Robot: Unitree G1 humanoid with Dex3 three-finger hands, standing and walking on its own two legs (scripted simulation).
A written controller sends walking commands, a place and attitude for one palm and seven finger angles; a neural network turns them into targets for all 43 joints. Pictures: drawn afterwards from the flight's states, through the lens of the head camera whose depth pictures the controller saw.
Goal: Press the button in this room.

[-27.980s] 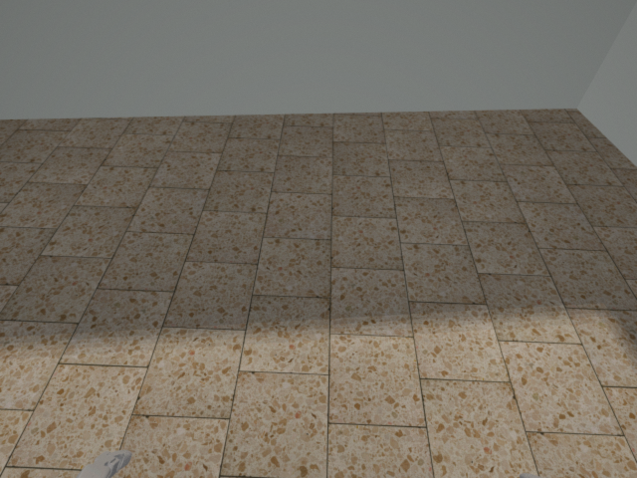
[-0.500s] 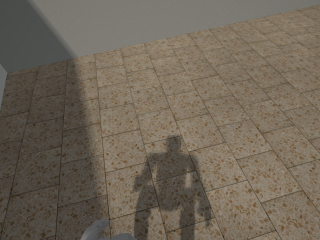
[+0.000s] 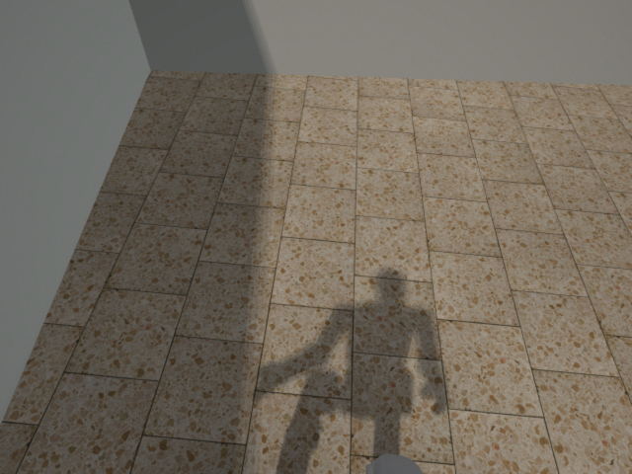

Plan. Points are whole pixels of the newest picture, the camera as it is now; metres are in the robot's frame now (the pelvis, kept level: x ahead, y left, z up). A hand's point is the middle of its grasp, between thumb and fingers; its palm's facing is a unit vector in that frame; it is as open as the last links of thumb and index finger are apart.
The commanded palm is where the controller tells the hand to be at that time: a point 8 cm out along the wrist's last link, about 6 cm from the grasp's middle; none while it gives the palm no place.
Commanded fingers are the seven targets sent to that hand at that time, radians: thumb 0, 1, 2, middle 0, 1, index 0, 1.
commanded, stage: turn to face it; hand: left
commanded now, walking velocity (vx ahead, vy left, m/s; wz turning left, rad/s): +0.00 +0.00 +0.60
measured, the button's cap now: out of the picture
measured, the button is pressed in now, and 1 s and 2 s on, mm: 0 0 0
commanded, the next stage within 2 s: none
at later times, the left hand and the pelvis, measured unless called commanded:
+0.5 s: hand out of the picture -0.01 +0.12 -0.15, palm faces +0.32 -0.90 -0.29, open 7.3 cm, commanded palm none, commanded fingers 0.00 0.90 0.90 -0.20 -0.30 -0.20 -0.30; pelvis -0.02 -0.08 +0.00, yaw +20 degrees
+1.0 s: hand out of the picture -0.08 +0.19 -0.17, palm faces +0.59 -0.76 -0.27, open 7.3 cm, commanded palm none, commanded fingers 0.00 0.90 0.90 -0.20 -0.30 -0.20 -0.30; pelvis -0.03 -0.04 +0.00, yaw +37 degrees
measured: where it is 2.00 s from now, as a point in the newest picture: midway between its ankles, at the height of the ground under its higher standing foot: outside the picture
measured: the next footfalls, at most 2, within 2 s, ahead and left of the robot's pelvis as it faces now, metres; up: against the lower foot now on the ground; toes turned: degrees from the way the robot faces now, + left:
right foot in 0.20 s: +0.03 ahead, -0.17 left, +0.00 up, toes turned +6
left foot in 0.70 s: -0.07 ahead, +0.06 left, +0.00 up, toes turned +34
